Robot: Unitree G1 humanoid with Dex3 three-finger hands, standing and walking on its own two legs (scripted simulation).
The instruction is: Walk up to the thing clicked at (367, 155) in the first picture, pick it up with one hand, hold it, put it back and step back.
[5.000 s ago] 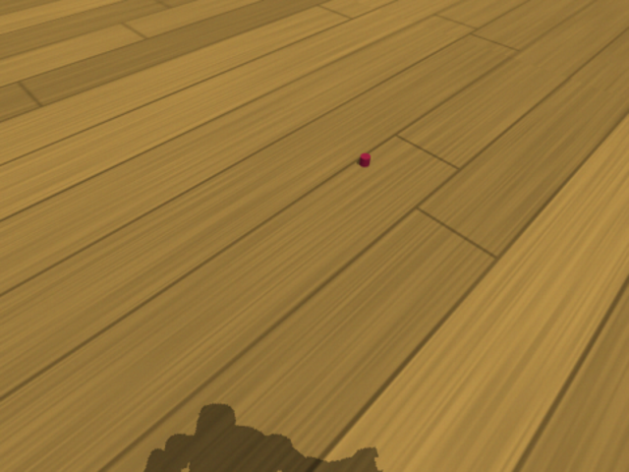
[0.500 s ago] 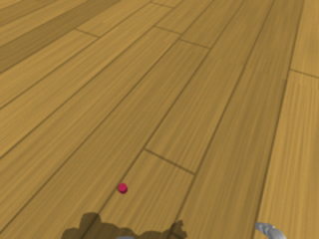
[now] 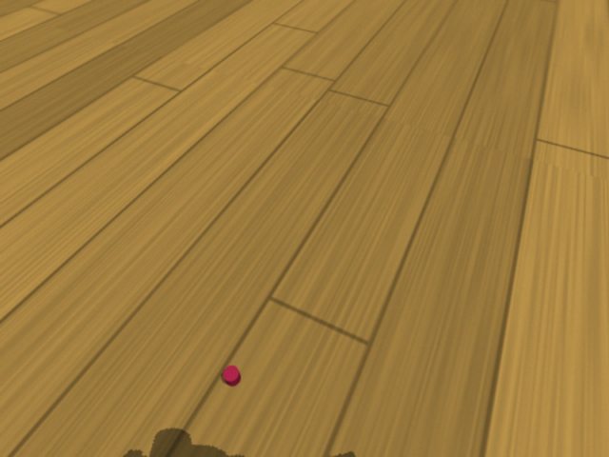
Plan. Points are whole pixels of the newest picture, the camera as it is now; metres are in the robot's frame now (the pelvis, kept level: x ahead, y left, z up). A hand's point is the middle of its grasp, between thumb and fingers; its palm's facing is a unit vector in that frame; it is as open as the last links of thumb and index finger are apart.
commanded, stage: walk up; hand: left
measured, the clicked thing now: (232, 375) +0.46 +0.23 -0.76
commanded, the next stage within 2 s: stand in 0.36 s
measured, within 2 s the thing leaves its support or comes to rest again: neither
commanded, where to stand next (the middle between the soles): +0.07 +0.01 m, yaw +1 degrees
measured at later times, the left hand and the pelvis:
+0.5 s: hand out of the picture +0.10 +0.25 -0.16, palm faces -0.03 -0.94 -0.34, open 7.4 cm; pelvis +0.01 +0.00 +0.00, yaw +0 degrees
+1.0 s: hand out of the picture +0.11 +0.24 -0.16, palm faces -0.03 -0.94 -0.35, open 7.4 cm; pelvis +0.03 -0.01 +0.00, yaw +1 degrees
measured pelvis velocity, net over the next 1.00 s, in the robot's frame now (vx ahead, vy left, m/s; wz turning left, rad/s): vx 0.03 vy -0.01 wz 0.01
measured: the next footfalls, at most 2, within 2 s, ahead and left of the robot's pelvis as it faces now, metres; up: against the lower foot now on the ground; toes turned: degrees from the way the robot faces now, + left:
none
